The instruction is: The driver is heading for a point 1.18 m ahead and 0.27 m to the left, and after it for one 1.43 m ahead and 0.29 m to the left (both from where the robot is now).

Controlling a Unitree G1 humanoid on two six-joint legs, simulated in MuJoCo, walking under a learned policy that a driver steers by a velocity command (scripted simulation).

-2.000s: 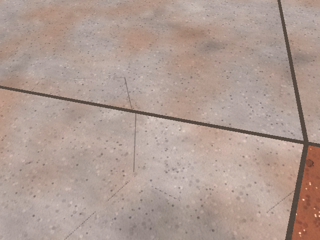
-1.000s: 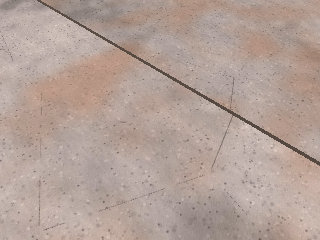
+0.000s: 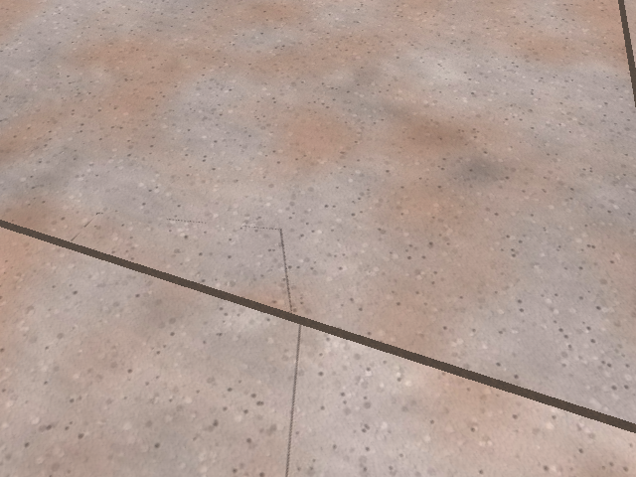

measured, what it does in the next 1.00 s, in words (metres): walks ahead, turning left: left foot, then right foot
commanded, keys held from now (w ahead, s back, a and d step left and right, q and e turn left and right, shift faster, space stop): w+q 0.70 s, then w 0.20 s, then w+e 0.10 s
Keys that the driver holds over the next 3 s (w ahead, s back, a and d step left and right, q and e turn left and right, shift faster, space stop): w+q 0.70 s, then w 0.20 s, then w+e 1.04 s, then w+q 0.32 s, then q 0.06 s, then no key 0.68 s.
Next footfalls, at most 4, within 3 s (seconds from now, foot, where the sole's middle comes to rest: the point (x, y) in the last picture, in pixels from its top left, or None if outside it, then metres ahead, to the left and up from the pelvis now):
0.28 left None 0.30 0.11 -0.78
0.80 right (319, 406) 0.64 0.05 -0.78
1.28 left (199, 364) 0.75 0.33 -0.78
1.80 right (275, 259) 1.06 0.16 -0.78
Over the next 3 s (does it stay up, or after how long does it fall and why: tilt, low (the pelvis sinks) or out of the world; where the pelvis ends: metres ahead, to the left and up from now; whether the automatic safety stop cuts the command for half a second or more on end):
stays up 1.35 0.22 0.00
